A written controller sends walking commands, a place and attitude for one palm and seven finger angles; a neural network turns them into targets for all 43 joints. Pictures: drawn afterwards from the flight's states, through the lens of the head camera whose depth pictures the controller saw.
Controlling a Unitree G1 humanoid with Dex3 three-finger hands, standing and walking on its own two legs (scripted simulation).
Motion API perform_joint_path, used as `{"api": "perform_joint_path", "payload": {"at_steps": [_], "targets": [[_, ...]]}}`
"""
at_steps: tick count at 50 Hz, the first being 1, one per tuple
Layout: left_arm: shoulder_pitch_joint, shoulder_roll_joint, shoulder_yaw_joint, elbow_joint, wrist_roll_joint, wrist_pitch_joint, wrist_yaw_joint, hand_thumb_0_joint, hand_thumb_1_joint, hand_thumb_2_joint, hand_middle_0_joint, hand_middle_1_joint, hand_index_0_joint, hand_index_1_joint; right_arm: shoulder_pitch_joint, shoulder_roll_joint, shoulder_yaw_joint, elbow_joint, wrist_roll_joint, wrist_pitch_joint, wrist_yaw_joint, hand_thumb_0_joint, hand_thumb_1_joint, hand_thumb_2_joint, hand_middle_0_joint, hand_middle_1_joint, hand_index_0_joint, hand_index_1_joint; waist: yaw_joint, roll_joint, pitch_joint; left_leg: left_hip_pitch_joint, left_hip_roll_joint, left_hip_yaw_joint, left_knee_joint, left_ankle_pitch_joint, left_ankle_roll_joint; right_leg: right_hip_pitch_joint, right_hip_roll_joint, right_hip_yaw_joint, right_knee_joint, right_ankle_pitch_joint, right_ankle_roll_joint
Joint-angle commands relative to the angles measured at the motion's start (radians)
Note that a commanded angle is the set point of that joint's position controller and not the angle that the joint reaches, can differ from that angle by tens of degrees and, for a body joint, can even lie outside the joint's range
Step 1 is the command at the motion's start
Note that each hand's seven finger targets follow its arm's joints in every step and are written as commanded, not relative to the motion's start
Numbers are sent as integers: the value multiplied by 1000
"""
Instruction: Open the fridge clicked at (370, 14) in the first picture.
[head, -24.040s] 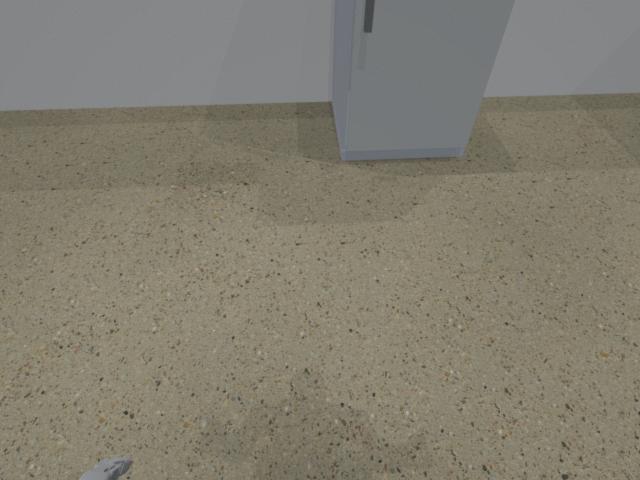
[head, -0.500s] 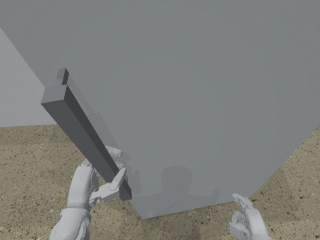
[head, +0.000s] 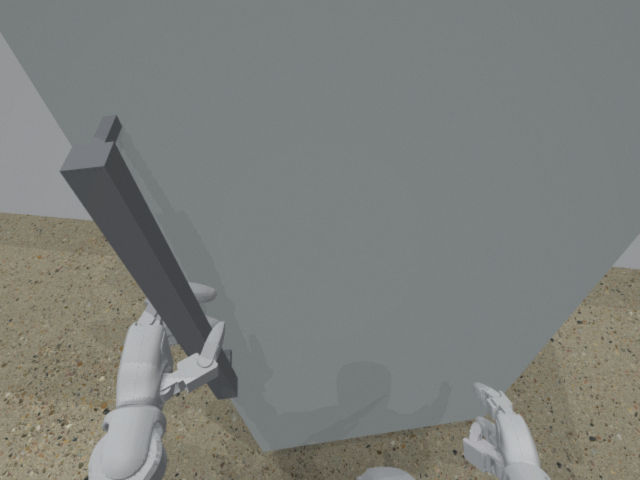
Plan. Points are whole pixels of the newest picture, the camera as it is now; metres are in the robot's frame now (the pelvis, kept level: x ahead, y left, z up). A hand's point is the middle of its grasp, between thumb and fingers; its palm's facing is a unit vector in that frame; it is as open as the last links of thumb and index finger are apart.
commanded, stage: walk backward, drawing the door open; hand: left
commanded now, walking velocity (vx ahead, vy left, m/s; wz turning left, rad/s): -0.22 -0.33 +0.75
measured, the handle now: (186, 297) +0.29 +0.15 +0.12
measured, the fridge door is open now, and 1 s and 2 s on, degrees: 16 55 75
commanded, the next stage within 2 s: stop walking and hold the door back in 1.26 s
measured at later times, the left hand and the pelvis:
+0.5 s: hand out of the picture +0.09 +0.06 +0.08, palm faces +0.45 -0.87 -0.21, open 6.8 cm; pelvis -0.09 -0.17 +0.00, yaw +24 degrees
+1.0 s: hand out of the picture -0.06 -0.09 +0.08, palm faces +0.83 -0.49 -0.27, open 6.5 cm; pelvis -0.09 -0.39 +0.01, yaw +46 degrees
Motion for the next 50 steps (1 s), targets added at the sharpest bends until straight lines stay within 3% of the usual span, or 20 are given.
{"api": "perform_joint_path", "payload": {"at_steps": [1,6,9,11,14,18,19,20,21,22,23,28,33,35,36,37,38,41,47,50], "targets": [[3,70,37,-243,34,-56,14,0,900,900,-450,-1400,-450,-1400,-121,-84,-17,-116,-12,-106,-7,0,-900,-900,200,300,200,300,66,72,-38,-178,306,-401,-254,-240,138,81,-98,132,-138,21,-33],[-90,68,15,-282,23,-80,12,0,900,900,-450,-1400,-450,-1400,-37,-106,-40,-75,7,-170,-18,0,-900,-900,200,300,200,300,19,333,-156,-88,77,-258,-266,-379,7,299,40,-80,-636,38,-27],[-128,130,58,-341,9,-102,0,0,900,900,-450,-1400,-450,-1400,-22,-58,-31,-58,19,-168,-14,0,-900,-900,200,300,200,300,-17,106,-181,110,-59,-74,10,-181,-70,102,-81,-34,-804,133,-68],[-99,159,109,-224,9,-66,8,0,900,900,-450,-1400,-450,-1400,-42,-67,-60,-18,22,-172,-36,0,-900,-900,200,300,200,300,9,-274,-244,128,-74,1,396,-218,-83,-80,-260,61,-875,-101,-145],[-156,126,87,-200,20,-64,-18,0,900,900,-450,-1400,-450,-1400,-86,-41,-38,-2,-2,-200,-56,0,-900,-900,200,300,200,300,40,-242,-120,-174,-5,-30,659,-359,-67,63,-361,79,-771,312,-267],[-106,118,97,-180,9,-100,-29,0,900,900,-450,-1400,-450,-1400,-41,-70,-28,4,-12,-221,-80,0,-900,-900,200,300,200,300,23,-166,-153,-53,30,15,110,-216,-50,247,-294,-53,-530,685,-204],[-115,104,81,-213,3,-108,-36,0,900,900,-450,-1400,-450,-1400,17,-76,-31,-1,-11,-226,-82,0,-900,-900,200,300,200,300,-12,-101,-191,121,51,-22,-97,-36,-25,155,-229,-91,-342,633,-146],[-116,79,48,-244,-6,-121,-45,0,900,900,-450,-1400,-450,-1400,23,-126,-48,-29,-17,-234,-80,0,-900,-900,200,300,200,300,-16,149,-193,377,319,-412,-203,469,84,-173,-92,-110,-81,216,-33],[-112,96,53,-273,29,-143,-39,0,900,900,-450,-1400,-450,-1400,28,-119,-42,-19,-37,-229,-56,0,-900,-900,200,300,200,300,14,198,-230,484,519,-674,-181,795,202,-302,-82,31,80,-127,6],[-89,93,62,-242,60,-143,-28,0,900,900,-450,-1400,-450,-1400,12,-132,-52,-14,-38,-219,-44,0,-900,-900,200,300,200,300,12,65,-217,468,505,-648,-131,815,223,-356,-86,75,104,-102,-5],[-143,140,104,-358,35,-148,-33,0,900,900,-450,-1400,-450,-1400,4,-118,-61,-25,-44,-223,-41,0,-900,-900,200,300,200,300,15,230,-240,426,473,-677,-129,755,214,-359,-100,107,116,-134,8],[-142,112,114,-254,17,-83,-11,0,900,900,-450,-1400,-450,-1400,-20,-119,-48,-32,4,-222,-30,0,-900,-900,200,300,200,300,41,196,-130,-13,236,-222,-189,42,70,70,-92,25,-143,143,-3],[-95,177,193,-230,3,-78,19,0,900,900,-450,-1400,-450,-1400,-40,-117,-41,-57,21,-227,-31,0,-900,-900,200,300,200,300,50,231,-98,-240,136,-225,-137,-408,41,334,-4,-81,-517,110,8],[-108,208,211,-268,8,-83,18,0,900,900,-450,-1400,-450,-1400,-55,-71,-34,-46,22,-228,-28,0,-900,-900,200,300,200,300,39,-8,-77,-228,-8,-120,137,-409,-39,232,-147,46,-788,53,-34],[-110,276,270,-300,12,-82,27,0,900,900,-450,-1400,-450,-1400,-69,-41,-31,-37,13,-221,-27,0,-900,-900,200,300,200,300,40,-224,-106,-257,-73,-18,516,-417,-80,126,-373,274,-870,-25,-134],[-76,300,323,-242,13,-68,33,0,900,900,-450,-1400,-450,-1400,-57,-62,-66,-30,10,-216,-35,0,-900,-900,200,300,200,300,69,-378,-200,-224,-68,-60,875,-467,-72,38,-500,440,-940,-182,-214],[-96,305,312,-243,14,-56,28,0,900,900,-450,-1400,-450,-1400,-50,-69,-77,-29,3,-211,-32,0,-900,-900,200,300,200,300,48,-338,-205,-222,-61,-113,979,-436,-74,20,-494,468,-950,-218,-213],[-91,244,284,-211,13,-96,16,0,900,900,-450,-1400,-450,-1400,-84,-45,-32,-42,1,-195,-49,0,-900,-900,200,300,200,300,45,-197,-158,-218,-6,-7,858,-346,-100,156,-373,87,-817,112,-206],[-49,205,246,-275,8,-79,36,0,900,900,-450,-1400,-450,-1400,-18,-69,-23,-82,-6,-196,-65,0,-900,-900,200,300,200,300,64,-218,-204,-64,-11,73,326,-471,-35,275,-395,44,-871,143,-194],[-8,191,225,-319,2,-83,32,0,900,900,-450,-1400,-450,-1400,68,-76,-16,-93,-5,-197,-55,0,-900,-900,200,300,200,300,23,-54,-242,87,-5,89,-113,-259,-13,267,-331,-45,-719,226,-124]]}}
